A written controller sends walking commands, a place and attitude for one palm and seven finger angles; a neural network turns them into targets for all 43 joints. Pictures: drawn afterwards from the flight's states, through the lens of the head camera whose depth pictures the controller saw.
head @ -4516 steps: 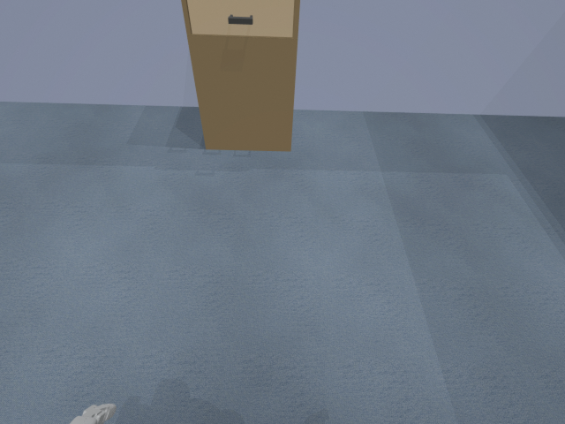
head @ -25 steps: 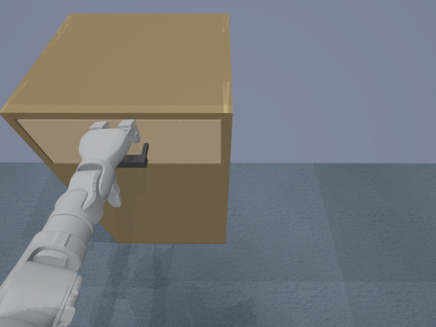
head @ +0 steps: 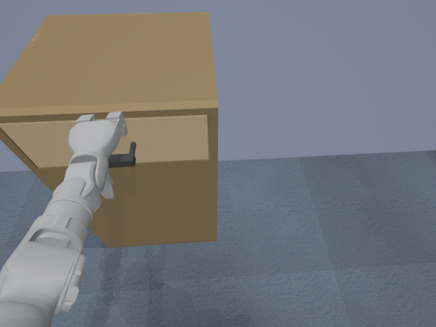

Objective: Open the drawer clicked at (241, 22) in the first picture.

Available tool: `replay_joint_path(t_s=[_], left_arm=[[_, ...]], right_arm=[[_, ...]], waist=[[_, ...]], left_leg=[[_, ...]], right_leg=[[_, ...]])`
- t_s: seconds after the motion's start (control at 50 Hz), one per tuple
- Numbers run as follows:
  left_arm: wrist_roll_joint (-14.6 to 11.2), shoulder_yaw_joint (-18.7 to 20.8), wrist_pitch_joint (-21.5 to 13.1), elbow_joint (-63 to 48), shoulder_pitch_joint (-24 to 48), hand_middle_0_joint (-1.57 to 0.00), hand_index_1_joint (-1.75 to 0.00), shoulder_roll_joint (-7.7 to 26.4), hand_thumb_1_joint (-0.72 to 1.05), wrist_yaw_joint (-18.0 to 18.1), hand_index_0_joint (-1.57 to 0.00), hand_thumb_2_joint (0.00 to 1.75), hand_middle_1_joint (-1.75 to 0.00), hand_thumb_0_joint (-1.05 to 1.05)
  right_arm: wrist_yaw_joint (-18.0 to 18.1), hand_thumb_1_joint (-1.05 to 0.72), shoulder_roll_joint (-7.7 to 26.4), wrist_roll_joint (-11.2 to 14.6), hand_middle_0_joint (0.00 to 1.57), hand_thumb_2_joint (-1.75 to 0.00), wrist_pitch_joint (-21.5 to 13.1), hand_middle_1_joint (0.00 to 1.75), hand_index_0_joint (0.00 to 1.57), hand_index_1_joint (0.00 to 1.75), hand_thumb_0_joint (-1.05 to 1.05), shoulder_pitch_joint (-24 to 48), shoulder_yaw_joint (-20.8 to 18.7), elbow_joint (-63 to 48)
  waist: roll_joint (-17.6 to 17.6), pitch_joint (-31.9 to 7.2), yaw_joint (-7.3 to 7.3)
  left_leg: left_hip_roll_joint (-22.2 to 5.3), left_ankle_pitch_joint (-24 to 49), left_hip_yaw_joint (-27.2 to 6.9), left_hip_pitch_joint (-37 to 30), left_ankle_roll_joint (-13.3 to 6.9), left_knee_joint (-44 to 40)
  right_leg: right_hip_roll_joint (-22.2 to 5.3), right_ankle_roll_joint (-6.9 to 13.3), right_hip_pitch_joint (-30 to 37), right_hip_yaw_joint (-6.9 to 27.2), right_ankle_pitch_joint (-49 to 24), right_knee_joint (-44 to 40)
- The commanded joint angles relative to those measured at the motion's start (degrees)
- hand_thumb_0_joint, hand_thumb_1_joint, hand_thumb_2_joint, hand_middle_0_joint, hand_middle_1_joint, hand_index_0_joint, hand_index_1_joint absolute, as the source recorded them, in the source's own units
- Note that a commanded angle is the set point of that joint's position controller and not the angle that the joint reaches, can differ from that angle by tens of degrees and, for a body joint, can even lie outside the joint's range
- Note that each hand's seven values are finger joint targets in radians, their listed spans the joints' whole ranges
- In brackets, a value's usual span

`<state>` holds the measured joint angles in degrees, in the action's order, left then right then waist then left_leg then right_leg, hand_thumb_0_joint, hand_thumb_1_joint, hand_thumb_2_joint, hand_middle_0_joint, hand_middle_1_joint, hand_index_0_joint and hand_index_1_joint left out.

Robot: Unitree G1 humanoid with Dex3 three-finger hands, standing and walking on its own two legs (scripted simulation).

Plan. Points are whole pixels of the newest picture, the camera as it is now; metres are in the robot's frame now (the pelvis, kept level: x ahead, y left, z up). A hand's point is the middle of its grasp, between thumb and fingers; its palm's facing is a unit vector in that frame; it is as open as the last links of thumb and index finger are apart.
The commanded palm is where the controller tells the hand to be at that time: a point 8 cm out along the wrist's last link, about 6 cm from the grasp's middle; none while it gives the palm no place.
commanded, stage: move the hooked fingers above the handle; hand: left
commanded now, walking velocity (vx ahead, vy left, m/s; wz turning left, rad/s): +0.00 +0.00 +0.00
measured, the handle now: (113, 154) +0.51 +0.23 -0.03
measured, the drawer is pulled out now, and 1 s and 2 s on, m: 0.00 0.00 0.00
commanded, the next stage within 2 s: none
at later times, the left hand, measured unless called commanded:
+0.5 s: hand (121, 149) +0.46 +0.19 +0.04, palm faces +0.00 -0.01 -1.00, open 13.5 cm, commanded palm +0.44 +0.22 +0.09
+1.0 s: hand (119, 152) +0.46 +0.20 +0.03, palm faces +0.02 -0.08 -1.00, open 13.8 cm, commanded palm +0.45 +0.23 +0.09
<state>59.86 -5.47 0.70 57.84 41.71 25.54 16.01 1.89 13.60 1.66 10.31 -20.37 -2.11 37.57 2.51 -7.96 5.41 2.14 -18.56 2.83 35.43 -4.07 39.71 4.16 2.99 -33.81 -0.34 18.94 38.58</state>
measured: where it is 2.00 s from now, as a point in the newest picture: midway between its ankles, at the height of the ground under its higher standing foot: outside the picture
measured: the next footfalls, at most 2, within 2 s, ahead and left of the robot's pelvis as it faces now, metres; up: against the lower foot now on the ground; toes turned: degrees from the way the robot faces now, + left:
none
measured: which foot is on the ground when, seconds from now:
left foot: down 0.00-1.00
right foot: down 0.00-1.00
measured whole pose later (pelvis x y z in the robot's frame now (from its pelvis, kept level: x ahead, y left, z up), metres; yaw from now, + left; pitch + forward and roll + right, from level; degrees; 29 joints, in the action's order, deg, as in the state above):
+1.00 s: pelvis +0.01 +0.00 -0.01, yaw +2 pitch +17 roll -1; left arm 61.2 -5.4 -9.2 50.6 39.6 25.0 19.2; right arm 2.2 15.5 0.2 8.4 -18.1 -3.6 38.7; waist 2.1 -8.5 4.6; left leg 2.5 -21.0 1.1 39.6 -3.7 43.7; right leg 3.9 3.4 -37.1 -2.2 21.7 41.8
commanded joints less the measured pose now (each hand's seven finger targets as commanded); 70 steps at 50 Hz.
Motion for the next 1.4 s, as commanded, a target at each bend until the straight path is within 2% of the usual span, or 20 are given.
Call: replay_joint_path(t_s=[0.0, 0.04, 0.12, 0.22, 0.28, 0.4, 0.42, 0.56, 0.64, 0.68, 0.76, 0.88, 0.96, 1.02, 1.08, 1.1, 1.2, 1.24, 1.28, 1.38], left_arm=[[-0.03, -0.10, -4.39, -12.29, 25.82, -0.30, -1.20, 8.08, -0.50, 0.47, -0.30, 0.30, -1.20, 0.00], [-0.13, -0.84, -5.35, -12.96, 27.14, -0.30, -1.20, 6.98, -0.50, 1.17, -0.30, 0.30, -1.20, 0.00], [1.26, 4.93, -6.07, -14.58, 31.08, -0.30, -1.20, 13.67, -0.50, 5.03, -0.30, 0.30, -1.20, 0.00], [2.36, 7.63, -1.89, -11.20, 29.60, -0.30, -1.20, 15.88, -0.50, 8.83, -0.30, 0.30, -1.20, 0.00], [2.48, 7.02, 1.03, -9.63, 30.52, -0.30, -1.20, 15.96, -0.50, 8.76, -0.30, 0.30, -1.20, 0.00], [2.21, 9.22, 3.98, -6.63, 25.96, -0.30, -1.20, 19.68, -0.50, 6.83, -0.30, 0.30, -1.20, 0.00], [2.08, 7.13, 4.03, -7.31, 27.49, -0.30, -1.20, 17.97, -0.50, 6.11, -0.30, 0.30, -1.20, 0.00], [0.39, 9.59, 0.23, -8.59, 21.75, -0.30, -1.20, 20.84, -0.50, 2.32, -0.30, 0.30, -1.20, 0.00], [1.47, 6.68, -2.82, -10.42, 19.47, -0.30, -1.20, 17.80, -0.50, 0.77, -0.30, 0.30, -1.20, 0.00], [0.68, 3.41, -5.01, -13.70, 20.02, -0.30, -1.20, 13.19, -0.50, -0.28, -0.30, 0.30, -1.20, 0.00], [-2.09, -1.37, -8.81, -18.42, 25.91, -0.30, -1.20, 7.21, -0.50, -1.64, -0.30, 0.30, -1.20, 0.00], [0.29, 6.23, -11.25, -23.08, 32.54, -0.30, -1.20, 16.18, -0.50, 4.09, -0.30, 0.30, -1.20, 0.00], [1.18, 11.92, -5.00, -14.72, 27.40, -0.30, -1.20, 19.97, -0.50, 9.25, -0.30, 0.30, -1.20, 0.00], [1.99, 10.82, 0.42, -12.16, 27.66, -0.30, -1.20, 20.29, -0.50, 10.07, -0.30, 0.30, -1.20, 0.00], [2.54, 11.95, 3.51, -10.35, 30.16, -0.30, -1.20, 24.35, -0.50, 9.60, -0.30, 0.30, -1.20, 0.00], [2.18, 9.93, 4.71, -8.72, 29.48, -0.30, -1.20, 22.28, -0.50, 8.99, -0.30, 0.30, -1.20, 0.00], [0.93, 9.31, 5.72, -4.25, 28.47, -0.30, -1.20, 24.01, -0.50, 4.77, -0.30, 0.30, -1.20, 0.00], [-0.31, 8.06, 4.94, -3.26, 28.66, -0.30, -1.20, 23.11, -0.50, 2.85, -0.30, 0.30, -1.20, 0.00], [-0.10, 9.89, 3.07, -3.88, 29.05, -0.30, -1.20, 26.35, -0.50, 1.58, -0.30, 0.30, -1.20, 0.00], [0.96, 9.83, -0.99, -4.33, 25.35, -0.30, -1.20, 25.78, -0.50, 0.95, -0.30, 0.30, -1.20, 0.00]], right_arm=[[1.10, -0.90, 9.19, -0.12, 0.20, -0.90, -2.28, 0.30, 0.20, 0.30, 0.00, -2.85, -3.39, -4.52], [0.99, -0.90, 9.06, -0.14, 0.20, -0.90, -2.80, 0.30, 0.20, 0.30, 0.00, -2.80, -3.33, -4.36], [0.63, -0.90, 9.42, -0.69, 0.20, -0.90, -3.20, 0.30, 0.20, 0.30, 0.00, -3.19, -3.23, -3.98], [-0.24, -0.90, 9.57, -1.32, 0.20, -0.90, -2.83, 0.30, 0.20, 0.30, 0.00, -3.00, -3.20, -3.70], [-0.28, -0.90, 9.83, -1.08, 0.20, -0.90, -2.08, 0.30, 0.20, 0.30, 0.00, -3.09, -3.15, -3.56], [0.93, -0.90, 9.59, -0.37, 0.20, -0.90, -0.80, 0.30, 0.20, 0.30, 0.00, -1.26, -2.48, -4.26], [1.21, -0.90, 9.42, -0.10, 0.20, -0.90, -0.69, 0.30, 0.20, 0.30, 0.00, -0.93, -2.31, -4.60], [2.49, -0.90, 9.06, 0.26, 0.20, -0.90, -0.96, 0.30, 0.20, 0.30, 0.00, 0.00, -1.81, -6.22], [2.65, -0.90, 9.28, 0.34, 0.20, -0.90, -1.79, 0.30, 0.20, 0.30, 0.00, -0.35, -2.42, -6.52], [2.27, -0.90, 9.04, 0.14, 0.20, -0.90, -2.31, 0.30, 0.20, 0.30, 0.00, -1.07, -3.12, -6.43], [1.82, -0.90, 8.80, -0.12, 0.20, -0.90, -3.11, 0.30, 0.20, 0.30, 0.00, -2.68, -3.99, -4.45], [1.15, -0.90, 9.49, -1.10, 0.20, -0.90, -3.06, 0.30, 0.20, 0.30, 0.00, -3.72, -4.21, -2.12], [-0.09, -0.90, 9.43, -1.79, 0.20, -0.90, -2.36, 0.30, 0.20, 0.30, 0.00, -2.82, -3.48, -2.29], [-0.35, -0.90, 9.59, -1.22, 0.20, -0.90, -1.27, 0.30, 0.20, 0.30, 0.00, -1.74, -3.07, -3.21], [0.54, -0.90, 9.80, -0.71, 0.20, -0.90, -0.23, 0.30, 0.20, 0.30, 0.00, -0.62, -2.42, -3.29], [0.86, -0.90, 9.52, -0.53, 0.20, -0.90, -0.04, 0.30, 0.20, 0.30, 0.00, -0.34, -2.22, -3.64], [2.74, -0.90, 9.38, 0.47, 0.20, -0.90, 0.40, 0.30, 0.20, 0.30, 0.00, 0.88, -1.07, -4.29], [3.35, -0.90, 9.23, 0.82, 0.20, -0.90, -0.09, 0.30, 0.20, 0.30, 0.00, 0.72, -0.72, -4.80], [4.01, -0.90, 9.32, 1.04, 0.20, -0.90, -0.40, 0.30, 0.20, 0.30, 0.00, 0.92, -0.43, -5.23], [4.53, -0.90, 9.17, 0.92, 0.20, -0.90, -1.39, 0.30, 0.20, 0.30, 0.00, 0.28, -0.58, -6.28]], waist=[[-1.19, -14.58, 1.40], [-0.01, -13.44, 1.80], [1.56, -18.53, 0.52], [2.98, -23.22, -0.95], [0.22, -23.68, -0.11], [-3.36, -20.55, -1.64], [-3.38, -19.55, -0.70], [-4.00, -17.51, -2.45], [-2.37, -16.51, -1.59], [-1.12, -18.15, -0.62], [-0.87, -16.88, 2.75], [5.38, -24.14, 1.12], [4.58, -24.56, -1.63], [-0.34, -23.87, -1.33], [-2.56, -24.28, -1.17], [-2.73, -21.82, -0.82], [-4.95, -17.43, -0.50], [-4.78, -14.47, -0.10], [-4.34, -15.56, -0.44], [-2.50, -14.77, -1.25]], left_leg=[[-1.08, 11.65, -4.06, -13.83, 0.44, -3.25], [-0.98, 9.93, -4.55, -13.95, 0.52, -3.16], [-0.73, 12.51, -4.98, -13.35, 0.90, -1.71], [-0.67, 18.53, -4.23, -13.34, 1.63, -0.29], [-0.64, 19.98, -3.68, -12.11, 1.35, -0.30], [-0.11, 16.91, -2.03, -8.59, 0.61, -2.25], [-0.07, 15.51, -2.01, -8.25, 0.59, -2.77], [0.16, 12.91, -1.15, -6.82, 0.26, -4.20], [0.06, 12.73, -1.15, -7.60, 0.17, -3.34], [-0.10, 14.63, -1.43, -10.97, 0.08, -2.52], [-0.35, 15.08, -2.91, -14.70, -0.05, -0.82], [-0.23, 21.05, -5.09, -17.31, 1.00, 1.78], [0.02, 25.91, -4.31, -13.30, 1.70, 2.30], [0.33, 22.95, -3.03, -9.51, 1.18, 1.17], [0.53, 19.56, -2.37, -7.84, 0.70, -0.41], [0.61, 18.03, -2.01, -7.08, 0.62, -0.84], [0.49, 11.01, -1.54, -4.86, 0.28, -3.40], [0.53, 7.54, -1.33, -3.84, 0.25, -4.26], [0.48, 6.65, -1.35, -3.47, 0.07, -4.17], [0.51, 5.21, -1.24, -1.71, 0.23, -3.05]], right_leg=[[-0.96, -0.26, 2.82, 1.78, -8.08, -5.78], [-0.91, -0.13, 0.35, 1.56, -5.88, -5.66], [-0.69, 0.13, 0.32, 1.21, -7.32, -2.94], [-0.29, 0.23, 2.12, 0.37, -12.16, -0.90], [-0.38, -0.18, 4.38, 0.55, -15.15, -1.13], [-0.99, -0.58, 10.64, 1.85, -16.79, -3.40], [-1.14, -0.81, 10.26, 1.97, -16.01, -4.06], [-1.81, -0.88, 14.61, 3.44, -15.66, -5.73], [-1.83, -0.85, 12.21, 3.94, -15.90, -5.89], [-1.65, -0.82, 10.74, 3.88, -16.95, -5.73], [-1.53, -0.84, 4.85, 3.46, -14.66, -5.89], [-0.73, -0.07, 0.50, 1.90, -15.49, -1.06], [-0.12, 0.43, 3.28, 0.27, -19.14, 1.04], [-0.31, -0.33, 7.26, 0.83, -20.49, -0.26], [-0.85, -0.89, 10.99, 1.84, -20.05, -1.71], [-0.91, -0.92, 11.14, 1.87, -19.47, -2.39], [-1.74, -1.46, 12.70, 2.88, -13.74, -5.27], [-2.16, -1.70, 12.32, 3.23, -10.45, -6.72], [-2.38, -1.78, 12.89, 4.15, -9.35, -6.80], [-2.26, -1.41, 10.91, 4.46, -7.22, -6.15]])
